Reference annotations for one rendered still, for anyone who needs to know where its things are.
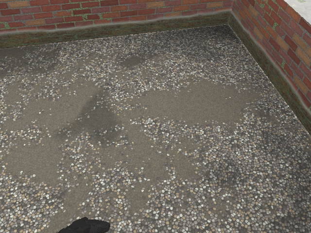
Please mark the robot left hand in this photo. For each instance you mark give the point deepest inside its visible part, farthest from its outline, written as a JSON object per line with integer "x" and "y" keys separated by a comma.
{"x": 85, "y": 225}

